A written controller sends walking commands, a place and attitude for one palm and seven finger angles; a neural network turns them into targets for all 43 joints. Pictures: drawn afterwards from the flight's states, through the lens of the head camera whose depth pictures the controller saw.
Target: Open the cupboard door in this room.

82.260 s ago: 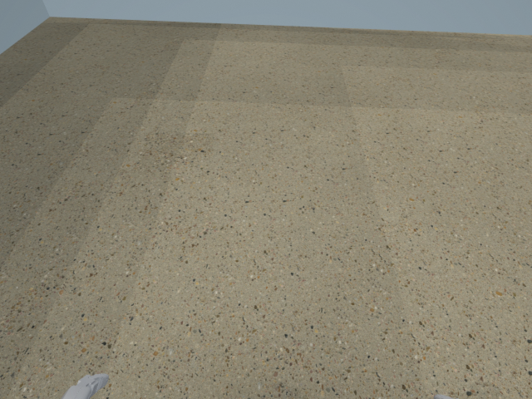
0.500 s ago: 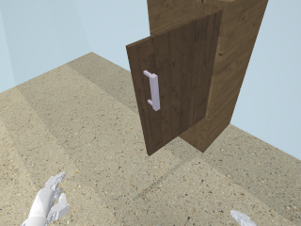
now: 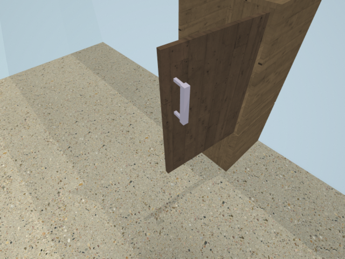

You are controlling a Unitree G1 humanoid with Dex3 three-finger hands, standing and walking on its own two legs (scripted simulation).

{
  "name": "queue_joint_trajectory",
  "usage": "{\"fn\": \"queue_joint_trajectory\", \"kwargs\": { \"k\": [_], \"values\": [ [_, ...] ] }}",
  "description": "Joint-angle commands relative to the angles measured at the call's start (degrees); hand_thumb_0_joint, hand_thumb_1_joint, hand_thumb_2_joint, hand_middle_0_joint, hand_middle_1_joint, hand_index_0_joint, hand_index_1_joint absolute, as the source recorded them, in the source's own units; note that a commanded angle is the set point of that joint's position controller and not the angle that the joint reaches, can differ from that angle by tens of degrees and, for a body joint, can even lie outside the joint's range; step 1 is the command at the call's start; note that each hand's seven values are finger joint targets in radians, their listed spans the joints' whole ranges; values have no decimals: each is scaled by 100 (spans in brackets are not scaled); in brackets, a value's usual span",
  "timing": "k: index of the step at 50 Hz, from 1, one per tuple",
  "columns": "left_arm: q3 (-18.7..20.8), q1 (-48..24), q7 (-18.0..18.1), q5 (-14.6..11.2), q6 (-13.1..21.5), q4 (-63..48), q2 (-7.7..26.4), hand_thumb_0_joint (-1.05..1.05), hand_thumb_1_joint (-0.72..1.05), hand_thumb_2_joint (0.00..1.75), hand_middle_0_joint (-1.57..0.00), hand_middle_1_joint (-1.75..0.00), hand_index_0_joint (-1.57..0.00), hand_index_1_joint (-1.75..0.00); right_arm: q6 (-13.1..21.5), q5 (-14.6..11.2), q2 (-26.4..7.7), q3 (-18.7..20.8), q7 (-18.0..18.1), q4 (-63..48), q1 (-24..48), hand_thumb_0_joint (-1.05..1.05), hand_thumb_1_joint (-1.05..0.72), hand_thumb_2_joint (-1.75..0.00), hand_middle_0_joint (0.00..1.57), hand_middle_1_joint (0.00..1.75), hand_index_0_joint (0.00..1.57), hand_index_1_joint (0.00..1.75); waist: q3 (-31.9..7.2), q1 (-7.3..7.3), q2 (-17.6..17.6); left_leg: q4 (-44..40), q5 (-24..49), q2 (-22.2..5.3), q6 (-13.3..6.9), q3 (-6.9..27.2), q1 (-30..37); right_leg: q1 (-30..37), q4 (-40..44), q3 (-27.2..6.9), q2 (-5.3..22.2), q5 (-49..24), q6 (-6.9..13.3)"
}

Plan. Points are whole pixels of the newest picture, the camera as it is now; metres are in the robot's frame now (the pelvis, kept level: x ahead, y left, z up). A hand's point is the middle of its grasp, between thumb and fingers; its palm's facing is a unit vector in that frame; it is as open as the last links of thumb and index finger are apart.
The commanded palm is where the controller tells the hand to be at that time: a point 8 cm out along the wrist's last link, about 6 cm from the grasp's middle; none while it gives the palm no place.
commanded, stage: let the arm hang, fingers relaxed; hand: left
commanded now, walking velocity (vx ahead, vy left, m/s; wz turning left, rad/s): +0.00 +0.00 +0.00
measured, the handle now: (180, 101) +0.54 +0.01 +0.06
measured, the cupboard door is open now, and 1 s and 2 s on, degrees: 82 82 82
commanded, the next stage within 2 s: look to check the result in 0.44 s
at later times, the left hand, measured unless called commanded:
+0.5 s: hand out of the picture -0.02 +0.16 -0.18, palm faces +0.04 -0.99 -0.14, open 7.4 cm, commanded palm none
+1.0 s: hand out of the picture -0.02 +0.17 -0.18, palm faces +0.03 -0.99 -0.15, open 7.4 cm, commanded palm none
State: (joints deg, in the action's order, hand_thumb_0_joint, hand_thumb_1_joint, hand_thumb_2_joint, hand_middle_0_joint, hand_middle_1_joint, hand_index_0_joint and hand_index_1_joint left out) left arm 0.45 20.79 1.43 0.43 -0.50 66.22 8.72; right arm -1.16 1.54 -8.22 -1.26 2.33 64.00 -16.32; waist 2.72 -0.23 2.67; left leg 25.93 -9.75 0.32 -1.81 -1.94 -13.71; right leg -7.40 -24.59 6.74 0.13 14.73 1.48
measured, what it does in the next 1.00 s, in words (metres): stands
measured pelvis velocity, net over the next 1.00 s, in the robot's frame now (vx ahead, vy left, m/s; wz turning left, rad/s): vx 0.01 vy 0.02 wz -0.01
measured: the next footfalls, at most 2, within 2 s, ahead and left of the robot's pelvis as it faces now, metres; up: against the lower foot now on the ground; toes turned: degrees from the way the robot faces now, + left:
none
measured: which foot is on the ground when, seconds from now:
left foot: down 0.00-1.00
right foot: down 0.00-1.00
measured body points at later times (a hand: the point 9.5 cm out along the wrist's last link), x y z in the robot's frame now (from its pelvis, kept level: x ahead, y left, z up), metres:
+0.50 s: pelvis +0.00 +0.01 +0.00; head +0.01 +0.01 +0.45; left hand -0.02 +0.21 -0.16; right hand -0.03 -0.19 -0.16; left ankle +0.05 +0.10 -0.74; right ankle -0.01 -0.10 -0.74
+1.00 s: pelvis +0.01 +0.02 +0.00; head +0.02 +0.02 +0.45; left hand -0.02 +0.22 -0.16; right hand +0.00 -0.19 -0.16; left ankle +0.05 +0.10 -0.74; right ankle -0.01 -0.10 -0.74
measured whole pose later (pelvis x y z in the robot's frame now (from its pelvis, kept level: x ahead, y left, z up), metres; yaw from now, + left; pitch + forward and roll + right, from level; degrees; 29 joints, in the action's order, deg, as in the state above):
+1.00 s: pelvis +0.01 +0.02 +0.00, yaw -1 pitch -2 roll +0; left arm 0.5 19.1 2.0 0.7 0.7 66.6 6.0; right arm 0.3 1.2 -7.2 -0.8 2.4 66.2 -16.0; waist 2.4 -0.4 0.2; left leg 23.5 -9.8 2.2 -3.6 -3.6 -12.3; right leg -7.0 -23.8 5.2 2.1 15.0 -0.5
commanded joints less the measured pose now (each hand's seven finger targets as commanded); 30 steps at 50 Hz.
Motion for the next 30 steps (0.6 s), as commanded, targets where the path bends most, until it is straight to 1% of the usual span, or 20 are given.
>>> {"fn": "queue_joint_trajectory", "kwargs": {
  "k": [1,2,3,4,7,11,12,14,16,17,18,20,22,23,24,26,27,28,30],
  "values": [
    [55,235,50,3,86,-114,381,0,90,90,-20,-30,-20,-30,60,-19,-464,129,-11,-10,-439,0,-90,-90,20,30,20,30,496,-35,-605,-625,-311,-552,-69,613,32,-752,777,-763,648,496,129],
    [51,282,57,5,88,-79,374,0,90,90,-20,-30,-20,-30,62,-26,-467,115,-13,42,-405,0,-90,-90,20,30,20,30,519,-4,-557,-604,-283,-537,-71,591,68,-785,784,-753,650,532,125],
    [55,253,62,2,86,-65,359,0,90,90,-20,-30,-20,-30,61,-14,-414,118,-15,77,-439,0,-90,-90,20,30,20,30,495,-31,-513,-633,-340,-530,-71,613,40,-768,765,-779,651,573,125],
    [63,268,63,5,85,-62,338,0,90,90,-20,-30,-20,-30,66,-9,-387,114,-18,94,-440,0,-90,-90,20,30,20,30,514,-17,-491,-659,-351,-518,-76,615,31,-782,735,-762,650,544,121],
    [85,307,76,7,103,-57,324,0,90,90,-20,-30,-20,-30,96,-20,-350,112,-14,123,-456,0,-90,-90,20,30,20,30,390,18,-422,-667,-225,-527,-79,587,33,-640,677,-728,643,379,103],
    [90,297,81,4,110,-46,249,0,90,90,-20,-30,-20,-30,114,-9,-273,110,-1,157,-472,0,-90,-90,20,30,20,30,397,10,-202,-696,-196,-511,-70,595,-30,-586,634,-749,643,240,109],
    [99,323,88,7,110,-53,252,0,90,90,-20,-30,-20,-30,113,-18,-265,110,0,163,-472,0,-90,-90,20,30,20,30,427,36,-236,-694,-207,-520,-73,589,-49,-582,636,-721,626,251,103],
    [98,314,87,7,105,-48,204,0,90,90,-20,-30,-20,-30,120,-6,-241,111,7,160,-487,0,-90,-90,20,30,20,30,439,17,-81,-742,-259,-513,-72,628,-90,-564,609,-740,625,195,109],
    [113,311,86,6,109,-59,197,0,90,90,-20,-30,-20,-30,135,-7,-237,115,15,161,-517,0,-90,-90,20,30,20,30,391,19,-42,-778,-244,-523,-80,659,-112,-484,590,-729,613,109,101],
    [121,321,92,13,111,-65,202,0,90,90,-20,-30,-20,-30,137,-17,-245,123,18,150,-540,0,-90,-90,20,30,20,30,370,27,-106,-777,-236,-541,-81,659,-115,-443,578,-682,597,104,93],
    [115,318,89,9,108,-44,187,0,90,90,-20,-30,-20,-30,142,-11,-245,126,19,154,-530,0,-90,-90,20,30,20,30,333,27,-92,-776,-217,-543,-86,659,-97,-436,561,-698,610,59,90],
    [123,323,86,10,106,-50,168,0,90,90,-20,-30,-20,-30,137,-10,-238,130,21,146,-562,0,-90,-90,20,30,20,30,369,14,-92,-794,-325,-531,-84,674,-135,-449,584,-699,611,108,89],
    [123,359,88,17,109,-52,159,0,90,90,-20,-30,-20,-30,131,-16,-259,136,22,128,-565,0,-90,-90,20,30,20,30,400,22,-185,-783,-353,-531,-83,666,-110,-500,593,-671,594,144,85],
    [124,335,88,16,104,-53,146,0,90,90,-20,-30,-20,-30,134,-9,-252,144,22,127,-578,0,-90,-90,20,30,20,30,349,-1,-164,-799,-336,-538,-92,702,-86,-493,563,-689,593,113,84],
    [127,331,90,17,102,-60,152,0,90,90,-20,-30,-20,-30,134,-8,-266,141,22,138,-590,0,-90,-90,20,30,20,30,349,-2,-182,-825,-348,-557,-96,711,-93,-479,546,-669,593,102,79],
    [124,363,91,19,104,-60,144,0,90,90,-20,-30,-20,-30,145,-11,-271,145,21,132,-586,0,-90,-90,20,30,20,30,306,0,-105,-859,-331,-565,-109,739,-57,-472,532,-672,596,46,72],
    [125,394,93,22,111,-51,160,0,90,90,-20,-30,-20,-30,143,-23,-285,144,22,121,-570,0,-90,-90,20,30,20,30,304,22,-243,-815,-256,-565,-115,720,-18,-470,547,-645,589,24,65],
    [119,369,91,21,110,-46,141,0,90,90,-20,-30,-20,-30,142,-16,-293,145,23,124,-587,0,-90,-90,20,30,20,30,322,-9,-229,-815,-251,-565,-108,721,-40,-471,544,-662,593,28,60],
    [121,381,92,20,102,-43,136,0,90,90,-20,-30,-20,-30,141,-15,-299,148,24,124,-583,0,-90,-90,20,30,20,30,320,-10,-188,-873,-356,-571,-113,761,-25,-492,534,-666,581,79,57]
  ]
}}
